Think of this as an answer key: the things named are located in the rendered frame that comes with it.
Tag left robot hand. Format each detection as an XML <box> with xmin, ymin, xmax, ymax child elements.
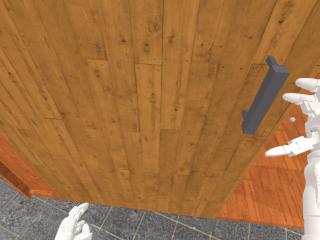
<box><xmin>54</xmin><ymin>202</ymin><xmax>93</xmax><ymax>240</ymax></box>

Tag right robot forearm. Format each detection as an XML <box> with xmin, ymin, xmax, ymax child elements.
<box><xmin>301</xmin><ymin>150</ymin><xmax>320</xmax><ymax>240</ymax></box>

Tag right robot hand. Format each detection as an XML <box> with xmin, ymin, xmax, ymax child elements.
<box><xmin>265</xmin><ymin>78</ymin><xmax>320</xmax><ymax>157</ymax></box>

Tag wardrobe door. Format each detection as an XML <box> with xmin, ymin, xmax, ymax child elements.
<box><xmin>0</xmin><ymin>0</ymin><xmax>320</xmax><ymax>219</ymax></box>
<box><xmin>0</xmin><ymin>133</ymin><xmax>54</xmax><ymax>192</ymax></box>

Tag handle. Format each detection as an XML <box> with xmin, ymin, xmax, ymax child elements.
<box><xmin>241</xmin><ymin>55</ymin><xmax>290</xmax><ymax>135</ymax></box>

